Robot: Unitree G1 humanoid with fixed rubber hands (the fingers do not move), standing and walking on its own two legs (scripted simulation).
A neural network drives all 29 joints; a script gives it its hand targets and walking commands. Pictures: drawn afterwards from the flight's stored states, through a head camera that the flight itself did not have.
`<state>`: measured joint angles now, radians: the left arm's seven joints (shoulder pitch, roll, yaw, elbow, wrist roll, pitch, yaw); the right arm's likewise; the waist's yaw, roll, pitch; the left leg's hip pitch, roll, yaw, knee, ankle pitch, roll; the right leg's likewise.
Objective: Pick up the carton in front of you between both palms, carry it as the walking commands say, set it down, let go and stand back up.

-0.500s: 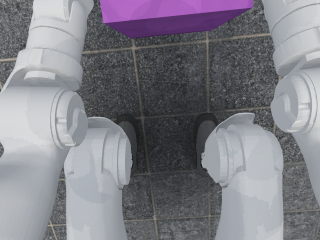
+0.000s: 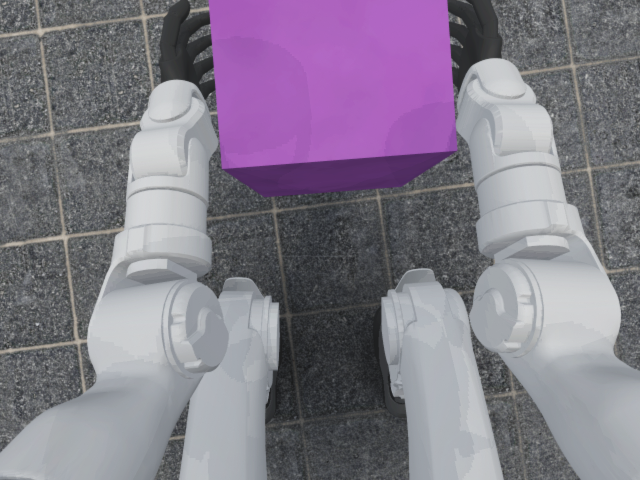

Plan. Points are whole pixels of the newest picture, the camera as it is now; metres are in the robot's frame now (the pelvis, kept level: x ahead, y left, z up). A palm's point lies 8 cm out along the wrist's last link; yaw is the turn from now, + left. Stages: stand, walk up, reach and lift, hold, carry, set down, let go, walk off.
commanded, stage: reach and lift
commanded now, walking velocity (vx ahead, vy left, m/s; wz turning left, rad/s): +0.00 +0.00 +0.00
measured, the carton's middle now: (328, 97) +0.54 -0.02 -0.15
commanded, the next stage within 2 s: none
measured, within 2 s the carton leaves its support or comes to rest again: neither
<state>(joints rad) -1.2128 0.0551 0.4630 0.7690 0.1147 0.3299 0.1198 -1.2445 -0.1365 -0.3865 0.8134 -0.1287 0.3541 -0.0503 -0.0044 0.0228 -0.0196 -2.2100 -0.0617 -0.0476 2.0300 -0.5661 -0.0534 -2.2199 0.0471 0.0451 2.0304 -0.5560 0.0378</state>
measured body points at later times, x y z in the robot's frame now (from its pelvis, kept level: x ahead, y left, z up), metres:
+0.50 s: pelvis +0.00 +0.00 +0.11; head +0.25 -0.01 +0.49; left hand +0.50 +0.14 +0.06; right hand +0.50 -0.16 +0.06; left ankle +0.11 +0.13 -0.38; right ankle +0.11 -0.13 -0.38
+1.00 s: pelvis +0.05 +0.00 +0.25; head +0.18 +0.00 +0.68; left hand +0.45 +0.15 +0.22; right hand +0.45 -0.16 +0.22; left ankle +0.11 +0.13 -0.38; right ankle +0.11 -0.13 -0.38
